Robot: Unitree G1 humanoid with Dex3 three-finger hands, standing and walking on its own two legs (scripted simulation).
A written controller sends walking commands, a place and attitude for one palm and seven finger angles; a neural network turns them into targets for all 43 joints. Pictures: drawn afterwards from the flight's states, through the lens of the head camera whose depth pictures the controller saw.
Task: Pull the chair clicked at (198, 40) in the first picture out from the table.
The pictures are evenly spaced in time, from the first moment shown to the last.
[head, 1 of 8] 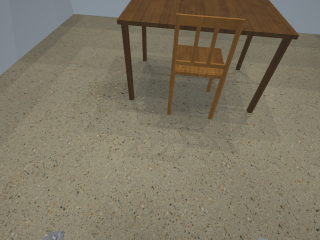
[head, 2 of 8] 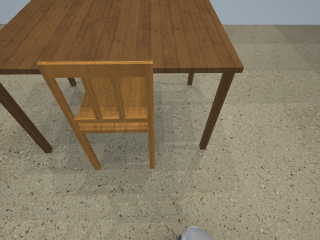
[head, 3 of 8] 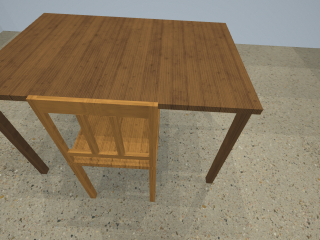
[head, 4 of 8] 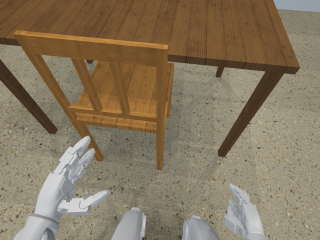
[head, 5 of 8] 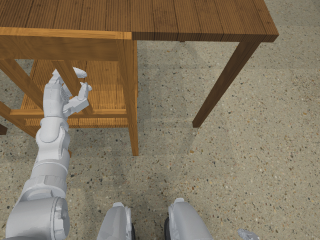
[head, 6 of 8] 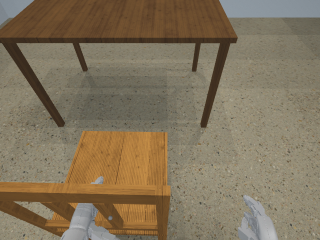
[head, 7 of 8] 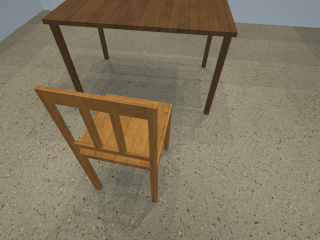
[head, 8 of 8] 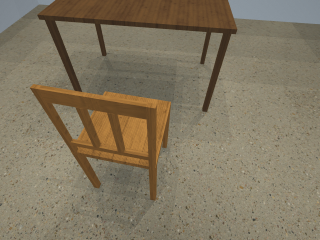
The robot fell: no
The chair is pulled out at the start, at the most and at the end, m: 0.00 0.66 0.64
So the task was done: yes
